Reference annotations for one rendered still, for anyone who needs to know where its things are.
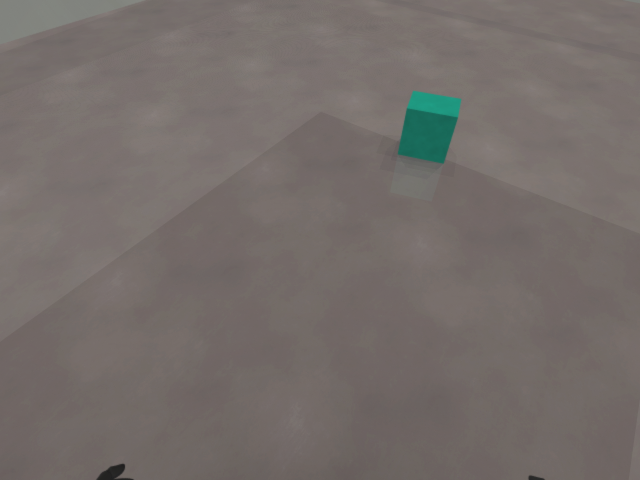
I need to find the carton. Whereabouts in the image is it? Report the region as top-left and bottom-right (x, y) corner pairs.
(398, 91), (461, 164)

